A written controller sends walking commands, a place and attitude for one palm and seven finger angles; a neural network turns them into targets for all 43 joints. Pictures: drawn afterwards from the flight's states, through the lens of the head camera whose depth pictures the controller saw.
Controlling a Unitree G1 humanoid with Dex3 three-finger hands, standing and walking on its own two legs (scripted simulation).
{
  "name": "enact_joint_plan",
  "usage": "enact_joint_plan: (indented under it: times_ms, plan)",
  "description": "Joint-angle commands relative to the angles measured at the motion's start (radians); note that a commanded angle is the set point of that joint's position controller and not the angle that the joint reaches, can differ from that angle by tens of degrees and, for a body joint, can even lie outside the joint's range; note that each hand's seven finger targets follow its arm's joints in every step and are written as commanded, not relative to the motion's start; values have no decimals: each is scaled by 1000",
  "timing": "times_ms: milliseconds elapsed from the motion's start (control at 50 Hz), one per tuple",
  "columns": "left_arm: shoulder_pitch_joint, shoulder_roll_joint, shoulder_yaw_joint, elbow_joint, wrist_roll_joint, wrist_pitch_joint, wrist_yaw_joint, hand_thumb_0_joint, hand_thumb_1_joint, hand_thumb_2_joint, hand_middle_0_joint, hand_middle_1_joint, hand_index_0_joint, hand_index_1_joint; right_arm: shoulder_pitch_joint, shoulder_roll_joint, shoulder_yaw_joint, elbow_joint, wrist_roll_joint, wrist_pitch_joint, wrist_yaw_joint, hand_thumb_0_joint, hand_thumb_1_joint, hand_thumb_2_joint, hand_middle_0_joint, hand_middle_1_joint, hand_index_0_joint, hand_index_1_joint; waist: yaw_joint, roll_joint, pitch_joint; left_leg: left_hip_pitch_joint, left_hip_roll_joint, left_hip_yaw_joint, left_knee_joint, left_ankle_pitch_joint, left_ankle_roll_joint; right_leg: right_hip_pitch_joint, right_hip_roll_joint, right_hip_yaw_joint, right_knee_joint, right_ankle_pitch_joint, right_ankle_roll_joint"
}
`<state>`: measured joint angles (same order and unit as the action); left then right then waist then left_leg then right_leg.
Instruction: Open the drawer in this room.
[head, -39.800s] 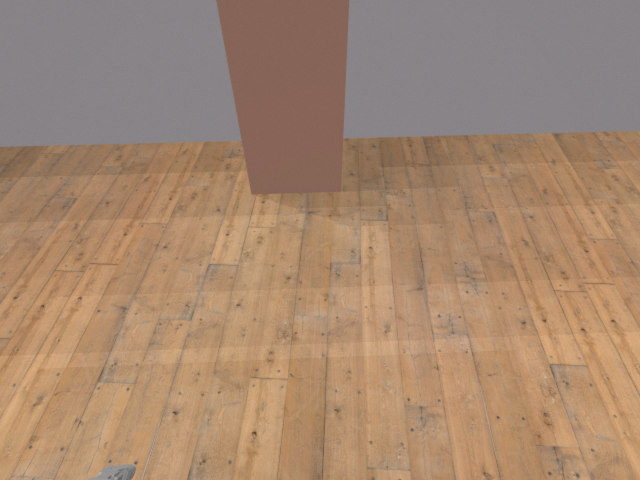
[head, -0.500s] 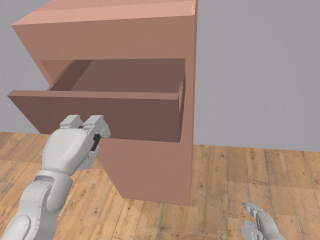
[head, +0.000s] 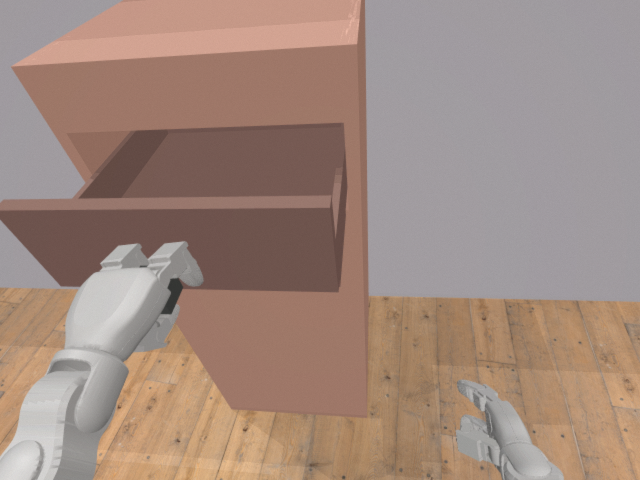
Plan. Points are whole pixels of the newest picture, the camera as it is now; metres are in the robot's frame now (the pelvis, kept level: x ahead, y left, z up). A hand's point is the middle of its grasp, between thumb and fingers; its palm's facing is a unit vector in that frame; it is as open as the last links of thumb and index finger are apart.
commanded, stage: pull the drawer open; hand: left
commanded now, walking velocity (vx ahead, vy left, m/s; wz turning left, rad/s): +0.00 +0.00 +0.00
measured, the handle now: (162, 276) +0.29 +0.21 +0.16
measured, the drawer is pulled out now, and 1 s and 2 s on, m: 0.16 0.28 0.28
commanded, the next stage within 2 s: open the thumb to release the handle in 0.66 s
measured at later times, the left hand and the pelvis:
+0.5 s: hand (114, 414) +0.15 +0.20 +0.14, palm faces +0.07 -0.15 -0.99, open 6.8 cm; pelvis +0.00 +0.01 -0.01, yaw +0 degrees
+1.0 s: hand (92, 426) +0.14 +0.21 +0.14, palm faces +0.16 -0.14 -0.98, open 7.8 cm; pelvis -0.02 +0.01 +0.00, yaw +2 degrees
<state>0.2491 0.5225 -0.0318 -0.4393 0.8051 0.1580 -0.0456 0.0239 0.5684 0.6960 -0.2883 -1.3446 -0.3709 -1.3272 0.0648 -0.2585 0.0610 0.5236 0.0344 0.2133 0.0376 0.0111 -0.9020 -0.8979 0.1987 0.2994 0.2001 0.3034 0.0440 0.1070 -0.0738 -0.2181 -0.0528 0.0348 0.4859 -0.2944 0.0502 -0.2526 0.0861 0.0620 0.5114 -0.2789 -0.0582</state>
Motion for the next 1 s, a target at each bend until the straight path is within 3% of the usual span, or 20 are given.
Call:
enact_joint_plan:
  times_ms: [0, 80, 180, 220, 280, 320, 380, 420, 500, 640, 680, 720, 740, 760, 780, 800, 820, 880, 940, 980]
  plan:
    - [102, 216, 258, -372, -13, -3, 106, 0, 900, 900, -400, -1350, -400, -1350, -190, -107, -38, -198, 6, -51, 4, 0, -900, -900, 200, 300, 200, 300, 95, -55, -216, -34, 36, -21, -3, 392, -35, 213, -87, 35, -12, 455, 39]
    - [267, 253, 324, -418, -40, -4, 154, 0, 900, 900, -400, -1350, -400, -1350, -184, -131, -53, -209, 18, -58, 5, 0, -900, -900, 200, 300, 200, 300, 96, -45, -194, -45, 43, -23, 21, 371, -39, 180, -83, 46, -4, 451, 38]
    - [394, 204, 291, -507, -41, -11, 195, 0, 900, 900, -400, -1350, -400, -1350, -163, -143, -62, -225, 21, -62, 15, 0, -900, -900, 200, 300, 200, 300, 93, -15, -208, -21, 57, -31, 56, 437, -41, 123, -79, 44, 13, 447, 41]
    - [408, 184, 268, -512, -29, -18, 204, 0, 900, 900, -400, -1350, -400, -1350, -141, -137, -63, -220, 13, -60, 18, 0, -900, -900, 200, 300, 200, 300, 90, -51, -184, -32, 60, -29, 56, 433, -41, 97, -81, 30, 11, 415, 48]
    - [484, 245, 350, -510, -53, -23, 228, 0, 900, 900, -400, -1350, -400, -1350, -158, -152, -63, -227, 19, -64, 10, 0, -900, -900, 200, 300, 200, 300, 96, -62, -173, -42, 60, -29, 67, 364, -41, 103, -80, 59, 5, 425, 47]
    - [497, 208, 315, -517, -40, -31, 230, 0, 900, 900, -400, -1350, -400, -1350, -138, -144, -57, -231, 14, -59, 12, 0, -900, -900, 200, 300, 200, 300, 93, -74, -159, -47, 61, -29, 64, 382, -41, 89, -86, 47, 7, 408, 54]
    - [542, 231, 338, -556, -50, -26, 244, 0, 900, 900, -400, -1350, -400, -1350, -155, -157, -58, -241, 20, -62, 14, 0, -900, -900, 200, 300, 200, 300, 97, -32, -173, -19, 72, -33, 73, 390, -44, 88, -77, 61, 0, 400, 50]
    - [551, 182, 277, -572, -35, -31, 242, 0, 900, 900, -400, -1350, -400, -1350, -129, -146, -55, -249, 13, -59, 19, 0, -900, -900, 200, 300, 200, 300, 93, -54, -149, -15, 78, -33, 73, 428, -43, 64, -84, 42, 1, 380, 57]
    - [612, 185, 274, -616, -34, -29, 246, 0, 900, 900, -400, -1350, -400, -1350, -121, -147, -51, -272, 12, -60, 24, 0, -900, -900, 200, 300, 200, 300, 103, -54, -164, -4, 87, -33, 71, 432, -44, 76, -84, 33, -1, 361, 59]
    - [658, 166, 239, -624, -23, -50, 252, 0, 900, 900, -400, -1350, -400, -1350, -114, -154, -57, -292, 9, -64, 22, 0, -900, -900, 200, 300, 200, 300, 103, -63, -85, 9, 100, -38, 58, 379, -43, 32, -82, 33, -34, 240, 58]
    - [667, 178, 264, -634, -40, -42, 254, 0, 900, 900, -400, -1350, -400, -1350, -152, -160, -51, -302, 21, -70, 23, 0, -900, -900, 200, 300, 200, 300, 100, -35, -86, 25, 101, -45, 59, 352, -42, 31, -75, 55, -44, 236, 52]
    - [660, 178, 258, -643, -24, -53, 259, 0, 900, 900, -400, -1350, -400, -1350, -118, -155, -54, -300, 12, -68, 20, 0, -900, -900, 200, 300, 200, 300, 107, -61, -81, 11, 104, -38, 56, 372, -45, 41, -87, 42, -38, 241, 55]
    - [300, 223, 285, -536, 31, -55, 256, 0, 900, 900, -400, -1350, -400, -1350, -114, -151, -54, -207, -15, -61, 4, 0, -900, -900, 200, 300, 200, 300, 44, -99, 3, -11, 72, -56, 57, 270, -43, -72, -70, 58, -60, 170, 41]
    - [285, 200, 292, -512, 39, -61, 257, 0, 830, 870, -395, -1342, -395, -1342, -129, -140, -61, -222, -19, -68, -3, 0, -900, -900, 200, 300, 200, 300, 73, -91, -7, 18, 77, -56, 53, 215, -33, -67, -72, 60, -76, 95, 37]
    - [293, 188, 287, -523, 24, -61, 250, 0, 760, 840, -390, -1335, -390, -1335, -155, -134, -59, -234, -5, -86, -4, 0, -900, -900, 200, 300, 200, 300, 75, -34, -20, 49, 72, -67, 58, 193, -27, -83, -62, 80, -88, 75, 29]
    - [311, 182, 277, -485, 29, -64, 238, 0, 690, 810, -385, -1327, -385, -1327, -115, -124, -63, -217, -13, -87, -7, 0, -900, -900, 200, 300, 200, 300, 80, -27, -45, 43, 75, -57, 44, 186, -33, -52, -70, 46, -79, 36, 28]
    - [302, 172, 267, -474, 19, -70, 229, 0, 620, 780, -380, -1320, -380, -1320, -118, -124, -64, -212, -7, -90, -8, 0, -900, -900, 200, 300, 200, 300, 80, -62, -51, 38, 68, -57, 43, 197, -34, -38, -72, 42, -81, 55, 31]
    - [247, 169, 243, -476, 6, -56, 201, 0, 410, 690, -365, -1298, -365, -1298, -175, -121, -56, -216, 8, -101, -9, 0, -900, -900, 200, 300, 200, 300, 79, -20, -70, 51, 65, -69, 29, 204, -34, -18, -63, 50, -82, 73, 28]
    - [207, 151, 185, -440, 30, -40, 166, 0, 200, 600, -350, -1275, -350, -1275, -155, -116, -54, -193, -11, -90, -15, 0, -900, -900, 200, 300, 200, 300, 74, -68, -31, 26, 60, -54, 7, 198, -33, -1, -73, 28, -100, 54, 32]
    - [186, 166, 194, -442, 22, -17, 147, 0, 60, 540, -340, -1260, -340, -1260, -198, -115, -41, -207, 4, -96, -17, 0, -900, -900, 200, 300, 200, 300, 73, -43, -37, 38, 65, -60, 0, 185, -28, 11, -68, 39, -106, 56, 30]
